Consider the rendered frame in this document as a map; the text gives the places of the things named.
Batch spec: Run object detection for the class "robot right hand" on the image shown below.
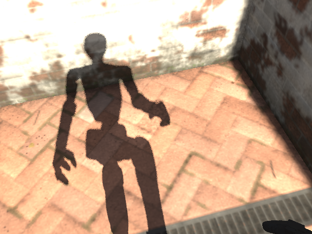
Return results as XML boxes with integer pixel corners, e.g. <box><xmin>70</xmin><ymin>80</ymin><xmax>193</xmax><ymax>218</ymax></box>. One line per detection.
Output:
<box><xmin>262</xmin><ymin>219</ymin><xmax>312</xmax><ymax>234</ymax></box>

